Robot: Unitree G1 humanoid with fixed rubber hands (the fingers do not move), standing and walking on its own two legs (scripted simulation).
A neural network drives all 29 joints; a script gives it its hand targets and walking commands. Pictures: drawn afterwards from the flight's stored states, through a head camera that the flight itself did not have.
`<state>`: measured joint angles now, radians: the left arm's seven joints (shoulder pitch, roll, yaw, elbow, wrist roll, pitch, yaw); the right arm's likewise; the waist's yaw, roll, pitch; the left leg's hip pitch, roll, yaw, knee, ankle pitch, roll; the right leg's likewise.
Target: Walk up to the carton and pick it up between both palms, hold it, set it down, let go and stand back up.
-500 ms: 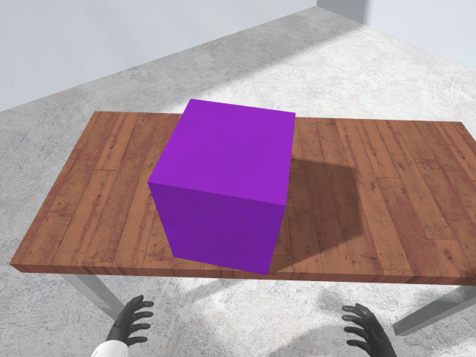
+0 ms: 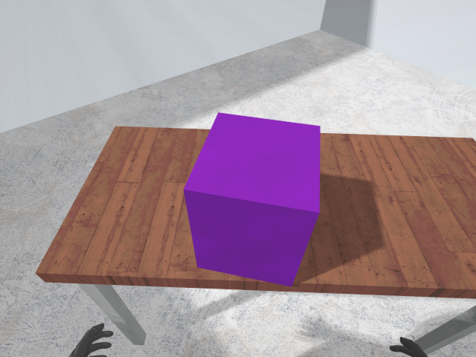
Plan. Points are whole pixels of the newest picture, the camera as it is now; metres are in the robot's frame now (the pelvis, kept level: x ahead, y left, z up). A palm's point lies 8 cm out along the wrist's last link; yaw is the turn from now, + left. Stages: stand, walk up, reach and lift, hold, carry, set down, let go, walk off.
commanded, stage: stand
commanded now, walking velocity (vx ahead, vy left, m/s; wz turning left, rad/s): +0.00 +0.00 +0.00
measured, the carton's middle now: (255, 200) +0.40 +0.00 +0.03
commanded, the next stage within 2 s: none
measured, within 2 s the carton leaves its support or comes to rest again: neither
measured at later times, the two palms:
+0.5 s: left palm out of the picture +0.06 +0.32 -0.11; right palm out of the picture +0.09 -0.26 -0.10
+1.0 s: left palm out of the picture +0.06 +0.30 -0.10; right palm out of the picture +0.09 -0.29 -0.11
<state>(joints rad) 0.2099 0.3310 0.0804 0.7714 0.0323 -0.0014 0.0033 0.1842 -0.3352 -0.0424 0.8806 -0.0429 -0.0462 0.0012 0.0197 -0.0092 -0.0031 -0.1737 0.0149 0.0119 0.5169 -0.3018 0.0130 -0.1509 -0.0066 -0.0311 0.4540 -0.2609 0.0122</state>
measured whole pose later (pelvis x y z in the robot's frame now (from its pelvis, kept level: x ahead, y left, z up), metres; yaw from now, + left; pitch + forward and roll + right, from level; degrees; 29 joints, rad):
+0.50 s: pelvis -0.01 +0.03 +0.00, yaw +0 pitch -4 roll +0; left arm 0.21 0.33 0.02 0.95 0.02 -0.01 0.00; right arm 0.13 -0.33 -0.02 1.02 -0.03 -0.03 0.01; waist 0.02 0.00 0.03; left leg -0.11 -0.06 0.03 0.39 -0.22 0.06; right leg -0.12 -0.08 -0.01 0.40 -0.22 0.06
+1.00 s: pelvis -0.01 +0.01 +0.01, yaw +1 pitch -3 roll +0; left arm 0.17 0.33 0.00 1.01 0.01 -0.02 0.01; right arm 0.10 -0.35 -0.02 1.09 -0.02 -0.01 0.02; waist 0.01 0.01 0.02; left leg -0.10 -0.03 0.00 0.36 -0.20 0.02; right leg -0.10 -0.05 -0.04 0.36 -0.20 0.03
